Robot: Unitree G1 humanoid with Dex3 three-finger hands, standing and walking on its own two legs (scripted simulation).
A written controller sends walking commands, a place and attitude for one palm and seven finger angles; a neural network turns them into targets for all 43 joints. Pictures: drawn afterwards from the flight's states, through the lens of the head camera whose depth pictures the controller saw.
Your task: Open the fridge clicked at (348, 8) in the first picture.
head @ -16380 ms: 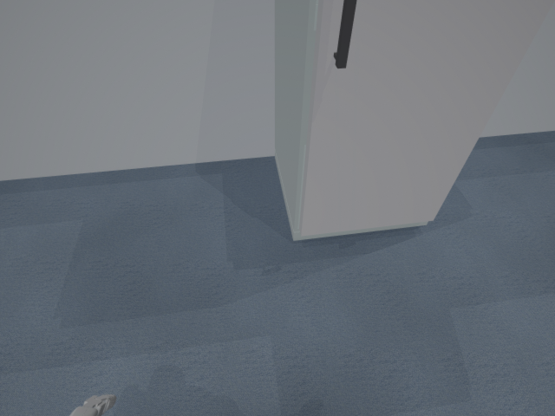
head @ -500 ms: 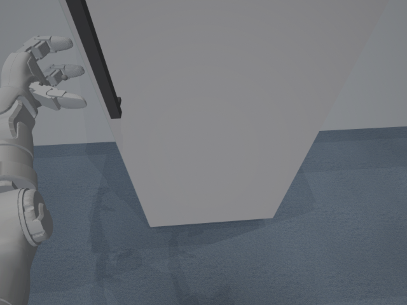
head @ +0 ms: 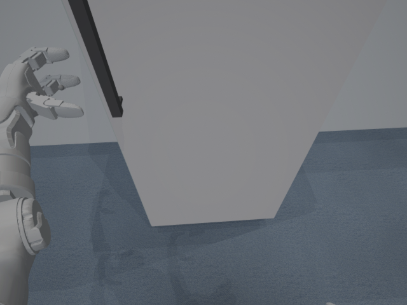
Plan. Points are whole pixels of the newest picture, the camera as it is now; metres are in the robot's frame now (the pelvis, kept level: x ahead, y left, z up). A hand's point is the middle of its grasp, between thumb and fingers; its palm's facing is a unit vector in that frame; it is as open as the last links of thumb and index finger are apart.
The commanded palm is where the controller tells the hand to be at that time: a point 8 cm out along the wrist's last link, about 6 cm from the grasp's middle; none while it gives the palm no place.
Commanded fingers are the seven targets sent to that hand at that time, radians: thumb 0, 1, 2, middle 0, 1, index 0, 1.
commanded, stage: move the hooked fingers beside the handle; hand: left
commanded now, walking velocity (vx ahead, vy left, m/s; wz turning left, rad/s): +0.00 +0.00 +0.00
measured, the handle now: (93, 31) +0.53 +0.21 +0.27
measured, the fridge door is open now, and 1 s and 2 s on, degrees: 0 0 0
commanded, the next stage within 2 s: feel for the door with the fingertips in 0.16 s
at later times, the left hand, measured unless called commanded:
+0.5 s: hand (75, 83) +0.47 +0.24 +0.20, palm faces +0.05 -1.00 +0.00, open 14.0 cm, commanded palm +0.44 +0.29 +0.21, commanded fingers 0.00 -0.50 0.30 -0.30 -1.20 -0.30 -1.20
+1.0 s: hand (86, 74) +0.48 +0.22 +0.22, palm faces +0.09 -1.00 -0.01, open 14.0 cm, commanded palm +0.46 +0.27 +0.21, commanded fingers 0.00 -0.50 0.30 -0.30 -1.20 -0.30 -1.20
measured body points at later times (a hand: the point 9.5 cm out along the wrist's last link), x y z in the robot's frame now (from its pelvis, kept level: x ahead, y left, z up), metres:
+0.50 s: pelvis +0.00 +0.00 +0.00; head +0.04 +0.00 +0.45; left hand +0.46 +0.30 +0.21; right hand +0.05 -0.27 -0.11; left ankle -0.03 +0.11 -0.74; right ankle +0.02 -0.13 -0.74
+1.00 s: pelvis +0.01 +0.00 +0.00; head +0.04 -0.01 +0.45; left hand +0.47 +0.28 +0.22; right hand +0.07 -0.27 -0.11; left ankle -0.03 +0.11 -0.74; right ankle +0.02 -0.13 -0.74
